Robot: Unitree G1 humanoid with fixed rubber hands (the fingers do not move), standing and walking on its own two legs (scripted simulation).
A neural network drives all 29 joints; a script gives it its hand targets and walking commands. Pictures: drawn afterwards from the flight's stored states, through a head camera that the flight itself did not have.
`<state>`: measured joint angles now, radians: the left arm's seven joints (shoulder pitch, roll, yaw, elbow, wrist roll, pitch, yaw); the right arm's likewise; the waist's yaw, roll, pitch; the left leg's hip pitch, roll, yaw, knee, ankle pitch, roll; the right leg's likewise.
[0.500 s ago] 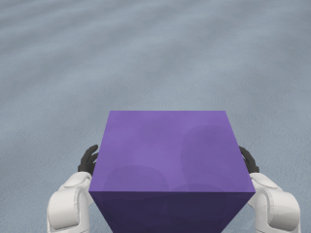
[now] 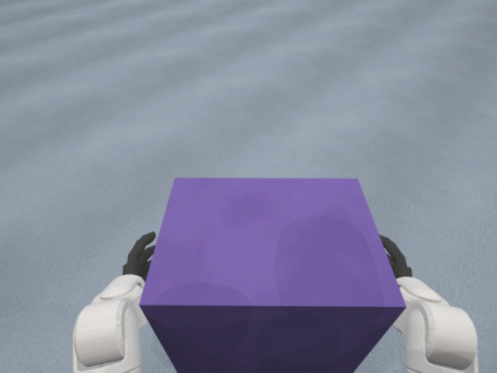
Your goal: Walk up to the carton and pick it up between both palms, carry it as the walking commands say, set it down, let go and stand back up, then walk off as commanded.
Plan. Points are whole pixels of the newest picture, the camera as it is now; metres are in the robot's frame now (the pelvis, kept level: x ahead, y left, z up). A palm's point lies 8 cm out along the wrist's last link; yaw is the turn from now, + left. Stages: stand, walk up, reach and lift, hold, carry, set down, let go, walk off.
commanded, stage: carry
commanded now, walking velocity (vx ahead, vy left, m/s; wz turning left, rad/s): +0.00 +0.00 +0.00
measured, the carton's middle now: (264, 284) +0.27 -0.01 +0.03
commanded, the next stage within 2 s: none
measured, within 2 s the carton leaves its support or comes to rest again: neither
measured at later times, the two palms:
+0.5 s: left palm (135, 286) +0.25 +0.18 +0.08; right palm (395, 288) +0.24 -0.19 +0.07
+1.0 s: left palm (135, 290) +0.24 +0.18 +0.07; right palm (393, 292) +0.24 -0.19 +0.07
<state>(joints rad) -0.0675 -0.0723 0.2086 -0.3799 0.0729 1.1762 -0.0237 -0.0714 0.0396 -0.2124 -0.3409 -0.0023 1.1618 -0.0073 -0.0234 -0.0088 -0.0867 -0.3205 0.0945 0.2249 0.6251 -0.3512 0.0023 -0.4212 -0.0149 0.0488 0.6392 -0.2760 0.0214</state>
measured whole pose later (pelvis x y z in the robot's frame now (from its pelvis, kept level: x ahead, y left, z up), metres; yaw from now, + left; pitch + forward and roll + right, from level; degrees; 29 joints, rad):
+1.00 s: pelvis -0.01 +0.00 +0.00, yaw +0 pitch +3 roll +1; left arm -0.07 -0.07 0.22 -0.33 0.07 1.14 -0.03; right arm -0.07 0.05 -0.21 -0.30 -0.02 1.13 -0.01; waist -0.02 -0.01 -0.09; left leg -0.32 0.09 0.22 0.63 -0.34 0.00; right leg -0.42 -0.02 0.05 0.63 -0.26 0.02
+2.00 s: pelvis -0.11 +0.01 +0.00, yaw -1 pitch +1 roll -1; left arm -0.09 -0.06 0.22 -0.34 0.08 1.16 -0.03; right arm -0.08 0.06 -0.21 -0.31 -0.01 1.14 -0.02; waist -0.02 -0.02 0.02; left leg -0.25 0.06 0.20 0.61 -0.39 0.05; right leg -0.54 0.00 0.05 0.97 -0.37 0.03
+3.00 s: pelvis -0.32 +0.01 +0.00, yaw +0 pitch +0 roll -1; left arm -0.07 -0.08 0.22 -0.39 0.07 1.15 -0.03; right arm -0.06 0.07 -0.22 -0.37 0.00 1.14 -0.01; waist -0.02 -0.02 0.03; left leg -0.30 0.06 0.18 0.62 -0.32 0.05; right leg -0.49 -0.01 0.04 1.04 -0.42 0.05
